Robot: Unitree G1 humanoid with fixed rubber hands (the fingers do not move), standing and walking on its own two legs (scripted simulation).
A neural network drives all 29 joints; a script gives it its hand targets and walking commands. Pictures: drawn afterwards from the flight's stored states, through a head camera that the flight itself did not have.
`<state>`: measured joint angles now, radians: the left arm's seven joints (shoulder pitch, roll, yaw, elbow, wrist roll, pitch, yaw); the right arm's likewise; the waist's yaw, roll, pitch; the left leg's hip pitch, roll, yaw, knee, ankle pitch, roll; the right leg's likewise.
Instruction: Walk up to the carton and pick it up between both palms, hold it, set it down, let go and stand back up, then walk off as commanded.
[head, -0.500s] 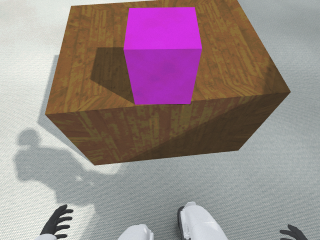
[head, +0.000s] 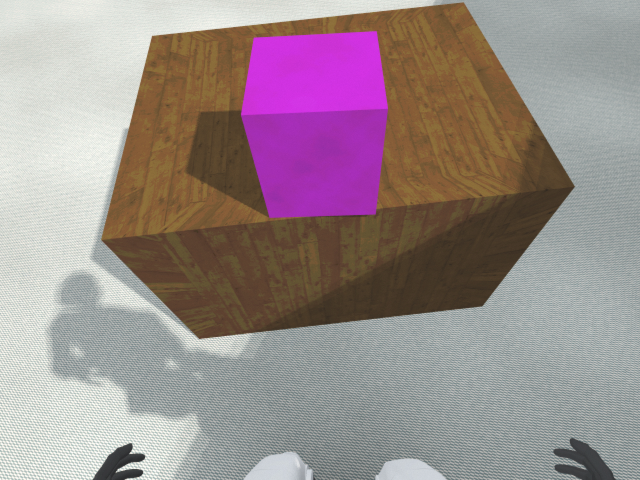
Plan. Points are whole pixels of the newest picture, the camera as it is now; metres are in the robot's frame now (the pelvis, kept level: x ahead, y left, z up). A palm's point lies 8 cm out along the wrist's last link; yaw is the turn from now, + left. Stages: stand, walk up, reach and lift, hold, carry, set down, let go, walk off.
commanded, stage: stand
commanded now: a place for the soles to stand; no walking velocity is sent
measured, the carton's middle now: (318, 132) +0.67 +0.01 -0.02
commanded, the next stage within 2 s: none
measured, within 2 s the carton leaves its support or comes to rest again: neither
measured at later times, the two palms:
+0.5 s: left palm out of the picture +0.10 +0.32 -0.08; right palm out of the picture +0.08 -0.30 -0.08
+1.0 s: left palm out of the picture +0.08 +0.32 -0.09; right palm out of the picture +0.06 -0.30 -0.07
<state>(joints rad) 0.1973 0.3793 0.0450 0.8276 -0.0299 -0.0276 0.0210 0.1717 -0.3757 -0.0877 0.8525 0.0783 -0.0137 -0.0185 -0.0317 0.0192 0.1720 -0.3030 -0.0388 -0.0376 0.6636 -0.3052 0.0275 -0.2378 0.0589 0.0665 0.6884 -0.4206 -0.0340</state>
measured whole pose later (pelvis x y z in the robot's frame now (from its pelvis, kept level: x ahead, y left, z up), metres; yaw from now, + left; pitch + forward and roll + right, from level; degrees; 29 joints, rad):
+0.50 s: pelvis -0.02 +0.02 +0.01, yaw +0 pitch -1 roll -1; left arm 0.15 0.38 0.04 0.89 -0.03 -0.03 0.00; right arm 0.16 -0.37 -0.09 0.89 0.08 -0.03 -0.02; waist -0.03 0.02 0.04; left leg -0.30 -0.03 -0.04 0.60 -0.27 0.02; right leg -0.21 0.06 0.07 0.56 -0.32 -0.01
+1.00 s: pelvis -0.03 +0.02 +0.02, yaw +0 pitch +0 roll -1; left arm 0.15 0.38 0.04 0.95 -0.03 -0.03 -0.01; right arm 0.16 -0.37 -0.09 0.93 0.08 -0.04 -0.02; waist -0.03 0.01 0.02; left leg -0.30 -0.03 -0.04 0.51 -0.21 0.03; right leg -0.20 0.06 0.07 0.46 -0.25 -0.01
